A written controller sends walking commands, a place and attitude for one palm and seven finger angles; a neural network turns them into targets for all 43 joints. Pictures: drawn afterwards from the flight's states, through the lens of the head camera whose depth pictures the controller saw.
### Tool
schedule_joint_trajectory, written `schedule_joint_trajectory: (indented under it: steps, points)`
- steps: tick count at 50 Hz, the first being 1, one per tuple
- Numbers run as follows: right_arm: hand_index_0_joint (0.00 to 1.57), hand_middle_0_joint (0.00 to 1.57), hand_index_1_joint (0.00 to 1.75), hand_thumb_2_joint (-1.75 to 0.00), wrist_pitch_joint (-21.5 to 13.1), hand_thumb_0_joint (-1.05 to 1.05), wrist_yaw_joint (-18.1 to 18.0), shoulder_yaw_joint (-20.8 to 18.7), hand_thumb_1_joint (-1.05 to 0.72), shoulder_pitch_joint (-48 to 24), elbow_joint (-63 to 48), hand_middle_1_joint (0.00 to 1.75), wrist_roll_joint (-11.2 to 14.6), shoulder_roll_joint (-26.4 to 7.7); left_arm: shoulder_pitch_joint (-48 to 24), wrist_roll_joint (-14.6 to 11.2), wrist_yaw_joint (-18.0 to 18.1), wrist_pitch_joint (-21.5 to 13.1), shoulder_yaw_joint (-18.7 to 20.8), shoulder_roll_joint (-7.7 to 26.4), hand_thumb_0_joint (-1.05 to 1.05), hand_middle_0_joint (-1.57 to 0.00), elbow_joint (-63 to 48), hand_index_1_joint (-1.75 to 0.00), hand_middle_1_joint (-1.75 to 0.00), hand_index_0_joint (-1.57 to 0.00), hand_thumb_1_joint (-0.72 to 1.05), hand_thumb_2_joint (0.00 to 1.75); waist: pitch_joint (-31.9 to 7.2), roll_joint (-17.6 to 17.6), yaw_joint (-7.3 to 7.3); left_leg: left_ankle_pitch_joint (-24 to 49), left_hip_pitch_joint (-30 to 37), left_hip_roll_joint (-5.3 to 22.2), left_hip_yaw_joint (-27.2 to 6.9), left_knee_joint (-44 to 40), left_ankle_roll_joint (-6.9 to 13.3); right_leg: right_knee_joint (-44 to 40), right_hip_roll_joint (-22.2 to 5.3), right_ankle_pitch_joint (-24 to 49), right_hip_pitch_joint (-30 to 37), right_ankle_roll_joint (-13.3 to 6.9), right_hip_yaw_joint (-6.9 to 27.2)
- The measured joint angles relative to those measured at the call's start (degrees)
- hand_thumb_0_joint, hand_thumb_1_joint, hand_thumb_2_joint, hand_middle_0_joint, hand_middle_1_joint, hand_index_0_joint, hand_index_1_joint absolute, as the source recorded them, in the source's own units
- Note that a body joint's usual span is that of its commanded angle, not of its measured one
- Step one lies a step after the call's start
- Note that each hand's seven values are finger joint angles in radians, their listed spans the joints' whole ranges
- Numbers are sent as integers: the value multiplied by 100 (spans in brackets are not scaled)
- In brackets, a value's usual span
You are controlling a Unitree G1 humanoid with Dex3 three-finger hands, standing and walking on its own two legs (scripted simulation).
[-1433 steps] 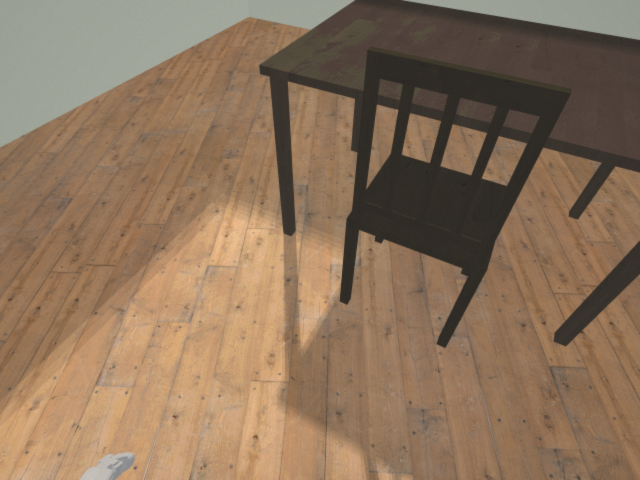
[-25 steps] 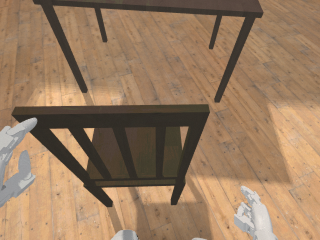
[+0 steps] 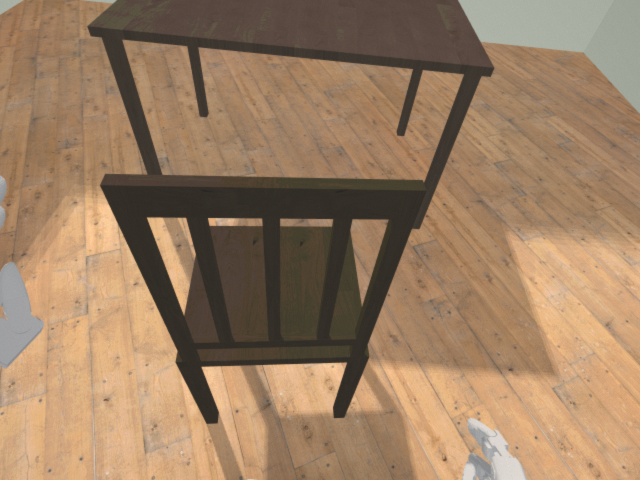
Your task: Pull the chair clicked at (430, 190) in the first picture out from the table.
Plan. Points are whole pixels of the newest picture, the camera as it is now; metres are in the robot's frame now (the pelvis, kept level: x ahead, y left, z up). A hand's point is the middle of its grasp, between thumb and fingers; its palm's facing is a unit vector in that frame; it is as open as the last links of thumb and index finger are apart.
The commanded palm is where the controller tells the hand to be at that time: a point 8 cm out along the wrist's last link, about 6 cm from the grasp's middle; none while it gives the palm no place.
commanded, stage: step back with the hand held close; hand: left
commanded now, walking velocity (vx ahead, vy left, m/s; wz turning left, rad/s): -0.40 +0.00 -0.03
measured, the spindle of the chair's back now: (273, 287) +0.41 +0.10 -0.06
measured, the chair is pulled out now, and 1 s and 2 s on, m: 0.64 0.64 0.64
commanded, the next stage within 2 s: stop stepping back and stand still in 0.12 s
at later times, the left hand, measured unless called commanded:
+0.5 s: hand out of the picture +0.09 +0.24 +0.17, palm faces +0.39 -0.81 -0.44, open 7.4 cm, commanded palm +0.03 +0.28 +0.18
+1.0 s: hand out of the picture +0.01 +0.26 +0.19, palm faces +0.42 -0.79 -0.45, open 7.4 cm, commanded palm -0.07 +0.31 +0.18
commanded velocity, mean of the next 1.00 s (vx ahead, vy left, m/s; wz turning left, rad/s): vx -0.06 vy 0.01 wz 0.01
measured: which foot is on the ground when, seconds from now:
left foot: down 0.00-0.16, up 0.18-0.32, down 0.34-1.00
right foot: up 0.00-0.04, down 0.06-0.90, up 0.92-1.00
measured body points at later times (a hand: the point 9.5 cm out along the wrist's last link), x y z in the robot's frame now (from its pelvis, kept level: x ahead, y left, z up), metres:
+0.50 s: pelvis -0.11 -0.01 +0.00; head -0.11 +0.00 +0.45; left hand +0.06 +0.28 +0.19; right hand +0.06 -0.26 -0.06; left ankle -0.07 +0.12 -0.73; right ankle -0.10 -0.14 -0.73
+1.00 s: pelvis -0.19 +0.00 +0.00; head -0.21 +0.02 +0.45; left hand -0.02 +0.30 +0.21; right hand -0.06 -0.23 -0.08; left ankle -0.07 +0.12 -0.72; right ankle -0.17 -0.12 -0.71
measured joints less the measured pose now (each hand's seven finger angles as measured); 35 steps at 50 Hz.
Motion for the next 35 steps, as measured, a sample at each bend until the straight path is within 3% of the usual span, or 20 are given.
schedule_joint_trajectory:
  steps: [4, 7, 9, 14, 16, 17, 19, 21, 27, 35]
  points:
    - [21, 20, 30, -90, -145, 1, 75, 2, -90, -404, 197, 30, -83, 9, -137, -89, -43, -361, 366, 189, 2, -21, 119, -30, -30, -21, 89, 90, 81, 57, 164, 299, -293, 53, 193, -182, -58, -1068, 21, 34, 579, -13, 108]
    - [21, 21, 30, -90, -75, 1, 130, -89, -90, -807, 287, 30, -73, -165, -459, -105, -210, -371, 151, 36, 2, -21, 584, -30, -30, -21, 90, 90, 456, 617, 165, 603, -268, 335, 55, -380, -130, -1460, 335, 479, 670, -33, 43]
    - [21, 21, 30, -90, 29, 1, 161, -152, -90, -875, 279, 30, 17, -239, -414, -134, -335, -313, -44, 19, 2, -21, 715, -30, -30, -21, 90, 90, 553, 793, 135, 670, -249, 403, 5, -320, -99, -1503, 427, 655, 710, -81, 24]
    - [21, 21, 30, -90, 344, 1, 100, -269, -90, -652, 263, 30, 182, -246, 261, -144, -450, -262, -269, -109, 2, -21, 689, -30, -30, -21, 89, 90, 122, 259, 6, -986, -192, -228, 87, 1602, -18, -1212, 26, 569, 474, -109, 193]
    - [20, 20, 30, -90, 397, 1, 11, -235, -90, -548, 145, 30, 184, -287, 427, -121, -369, -192, -203, -128, 2, -22, 677, -30, -30, -21, 89, 90, -32, 83, -84, -791, 254, -242, 175, 947, 18, -1098, -76, 559, 343, -70, 189]
    - [20, 20, 30, -90, 375, 1, -36, -231, -90, -492, 48, 30, 181, -345, 437, -124, -315, -159, -174, -122, 2, -22, 660, -30, -30, -21, 89, 90, -60, 94, -130, -318, 552, -168, 165, 331, 51, -974, -63, 517, 271, -48, 128]
    - [20, 20, 30, -90, 282, 1, -100, -307, -90, -485, 20, 30, 166, -370, 242, -127, -219, -121, -134, -67, 2, -22, 699, -30, -30, -21, 89, 90, 2, 5, -170, -558, 804, -202, 108, -205, -42, -666, -136, 400, 122, -9, 31]
    - [20, 20, 30, -90, 234, 1, -67, -312, -90, -521, 55, 30, 168, -315, 37, -122, -151, -68, -104, -67, 2, -22, 737, -30, -30, -21, 89, 90, 135, -189, -49, -468, 877, -277, 181, -268, -49, -646, -203, 469, 139, -4, 125]
    - [20, 20, 30, -90, 60, 1, 14, -162, -90, -368, -9, 30, 126, -223, 27, -95, -99, -46, -165, -165, 2, -21, 494, -30, -30, -21, 89, 90, 119, 34, -48, -173, 830, -71, -16, -295, -83, -1241, 26, 991, 399, -61, -68]
    - [20, 20, 30, -90, 93, 1, -45, -21, -90, -131, 134, 30, 65, -191, -181, -40, 28, -49, -304, -306, 2, -21, 929, -30, -30, -21, 89, 90, 14, 240, 33, -842, 542, -76, -78, 42, 1, -1324, 48, 1147, 275, -109, -120]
